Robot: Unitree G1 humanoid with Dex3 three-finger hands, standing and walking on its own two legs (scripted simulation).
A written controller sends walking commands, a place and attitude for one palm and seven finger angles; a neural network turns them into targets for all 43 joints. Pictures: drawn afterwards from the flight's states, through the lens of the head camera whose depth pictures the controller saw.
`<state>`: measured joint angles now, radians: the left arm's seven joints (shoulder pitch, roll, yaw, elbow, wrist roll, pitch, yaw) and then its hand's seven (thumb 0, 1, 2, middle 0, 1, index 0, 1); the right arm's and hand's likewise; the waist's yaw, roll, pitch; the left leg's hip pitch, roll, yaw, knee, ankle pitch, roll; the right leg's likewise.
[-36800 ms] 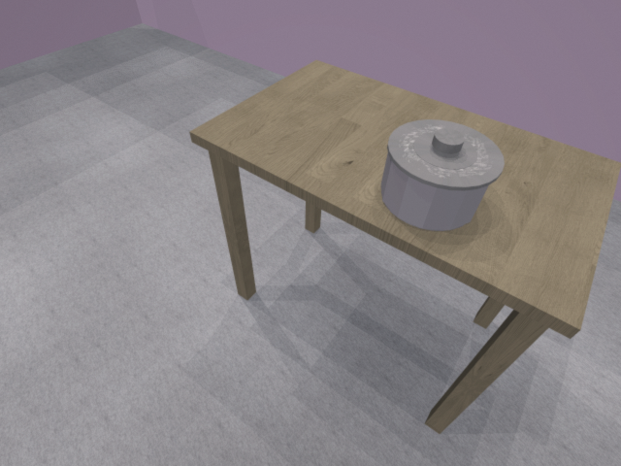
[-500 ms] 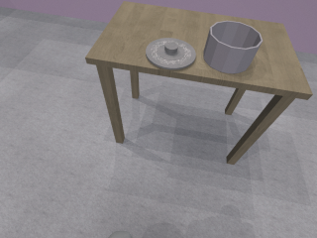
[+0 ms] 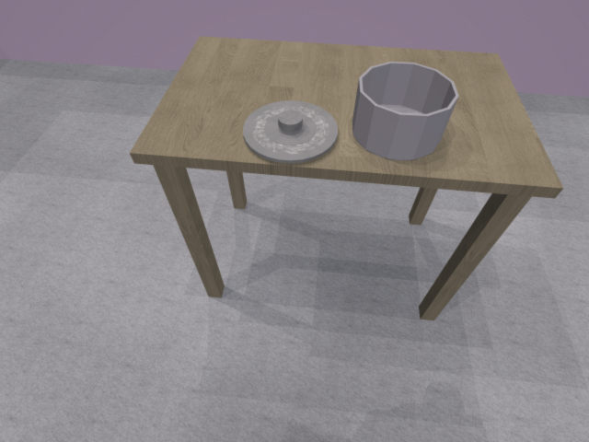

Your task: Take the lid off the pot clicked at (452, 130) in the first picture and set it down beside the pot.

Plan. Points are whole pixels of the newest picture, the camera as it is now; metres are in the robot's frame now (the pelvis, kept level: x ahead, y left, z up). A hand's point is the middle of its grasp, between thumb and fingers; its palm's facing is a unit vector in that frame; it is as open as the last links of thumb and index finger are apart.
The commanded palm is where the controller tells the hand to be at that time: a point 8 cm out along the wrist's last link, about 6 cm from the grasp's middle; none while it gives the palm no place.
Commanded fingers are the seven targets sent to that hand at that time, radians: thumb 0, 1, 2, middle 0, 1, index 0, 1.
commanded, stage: let the arm hang, fingers relaxed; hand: left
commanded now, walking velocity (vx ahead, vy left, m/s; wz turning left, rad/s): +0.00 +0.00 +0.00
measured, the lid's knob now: (290, 120) +0.73 +0.03 +0.00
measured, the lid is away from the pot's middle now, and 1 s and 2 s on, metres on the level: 0.24 0.24 0.24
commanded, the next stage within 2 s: look to check the result in 0.28 s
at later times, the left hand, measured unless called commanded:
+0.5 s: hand out of the picture +0.03 +0.19 -0.18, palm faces +0.04 -0.98 -0.21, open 7.3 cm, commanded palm none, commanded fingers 0.00 0.90 0.90 -0.20 -0.30 -0.20 -0.30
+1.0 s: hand out of the picture -0.01 +0.18 -0.18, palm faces +0.03 -0.98 -0.18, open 7.3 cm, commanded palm none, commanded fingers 0.00 0.90 0.90 -0.20 -0.30 -0.20 -0.30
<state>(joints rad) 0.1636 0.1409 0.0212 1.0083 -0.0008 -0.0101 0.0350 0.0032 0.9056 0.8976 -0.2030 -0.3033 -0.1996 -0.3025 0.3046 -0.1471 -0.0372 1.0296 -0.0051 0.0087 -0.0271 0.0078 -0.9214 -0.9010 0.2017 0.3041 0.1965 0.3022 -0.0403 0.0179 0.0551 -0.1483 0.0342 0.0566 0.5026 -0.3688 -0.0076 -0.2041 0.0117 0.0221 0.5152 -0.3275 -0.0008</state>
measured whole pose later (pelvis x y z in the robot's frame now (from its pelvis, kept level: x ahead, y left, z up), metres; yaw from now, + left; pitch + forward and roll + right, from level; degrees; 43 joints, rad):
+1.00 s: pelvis -0.01 +0.02 +0.00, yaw -1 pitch -1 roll -1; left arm 0.27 0.14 0.03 1.11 0.01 0.00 0.05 0.01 0.92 0.90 -0.20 -0.30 -0.20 -0.30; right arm 0.33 -0.09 -0.04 1.08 0.00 0.00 -0.05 0.01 -0.91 -0.90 0.20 0.30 0.20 0.30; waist -0.01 -0.01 0.06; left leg -0.11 0.02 0.08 0.49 -0.36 0.02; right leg -0.17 0.00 0.05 0.48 -0.30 0.02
